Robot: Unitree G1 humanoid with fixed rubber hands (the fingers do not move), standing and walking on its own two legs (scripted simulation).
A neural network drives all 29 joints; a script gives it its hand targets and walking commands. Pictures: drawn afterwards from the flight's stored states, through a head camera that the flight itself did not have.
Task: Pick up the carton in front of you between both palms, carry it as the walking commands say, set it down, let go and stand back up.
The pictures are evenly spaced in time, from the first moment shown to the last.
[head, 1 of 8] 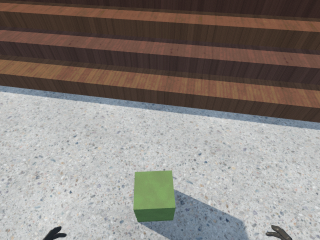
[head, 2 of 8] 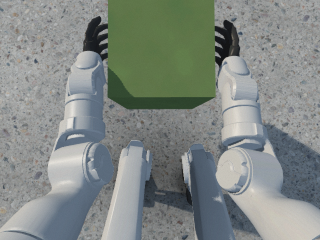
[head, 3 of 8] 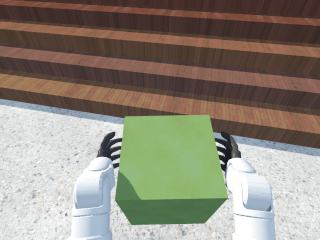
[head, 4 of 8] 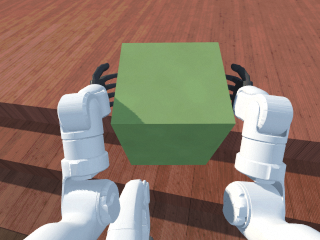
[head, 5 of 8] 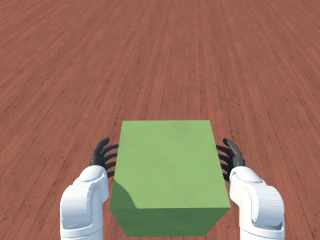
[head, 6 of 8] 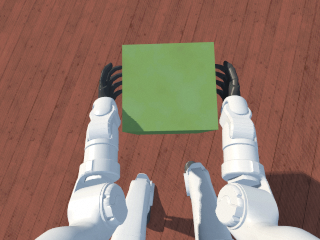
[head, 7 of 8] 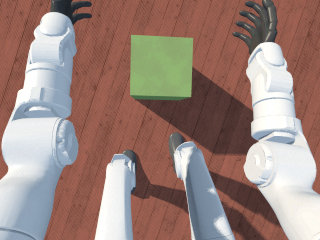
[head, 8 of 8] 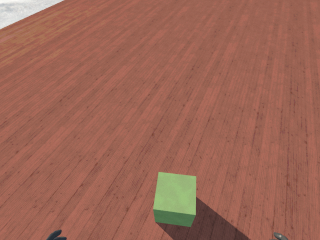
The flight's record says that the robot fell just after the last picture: no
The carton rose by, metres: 1.74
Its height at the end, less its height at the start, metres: +0.97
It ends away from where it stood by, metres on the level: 4.46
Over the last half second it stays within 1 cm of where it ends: yes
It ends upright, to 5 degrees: yes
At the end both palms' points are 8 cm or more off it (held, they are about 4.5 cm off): yes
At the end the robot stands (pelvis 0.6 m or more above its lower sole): yes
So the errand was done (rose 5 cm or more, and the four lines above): yes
